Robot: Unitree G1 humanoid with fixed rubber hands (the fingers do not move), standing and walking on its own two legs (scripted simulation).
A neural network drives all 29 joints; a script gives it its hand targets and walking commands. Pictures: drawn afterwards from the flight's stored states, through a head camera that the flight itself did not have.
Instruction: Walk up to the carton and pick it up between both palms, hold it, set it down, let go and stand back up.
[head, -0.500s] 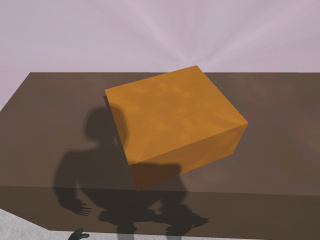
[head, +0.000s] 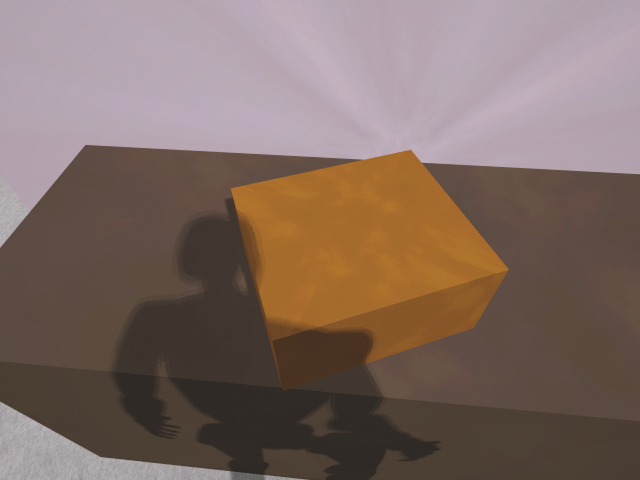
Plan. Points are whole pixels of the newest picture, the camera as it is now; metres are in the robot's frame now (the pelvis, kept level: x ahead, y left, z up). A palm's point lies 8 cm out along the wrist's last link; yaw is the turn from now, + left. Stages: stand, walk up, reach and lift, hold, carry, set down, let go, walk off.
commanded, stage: stand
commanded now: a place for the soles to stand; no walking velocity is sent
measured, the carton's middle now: (353, 258) +0.44 -0.02 -0.01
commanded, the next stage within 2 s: reach and lift in 0.10 s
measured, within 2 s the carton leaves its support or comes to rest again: neither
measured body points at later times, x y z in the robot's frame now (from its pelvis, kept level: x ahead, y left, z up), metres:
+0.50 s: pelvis +0.00 -0.02 +0.00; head +0.02 -0.01 +0.44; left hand +0.17 +0.25 -0.08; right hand +0.17 -0.31 -0.09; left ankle -0.03 +0.12 -0.74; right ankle +0.03 -0.12 -0.74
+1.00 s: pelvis +0.02 -0.01 +0.00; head +0.02 +0.00 +0.45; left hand +0.19 +0.23 -0.05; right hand +0.17 -0.31 -0.05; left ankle -0.03 +0.12 -0.74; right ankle +0.03 -0.12 -0.74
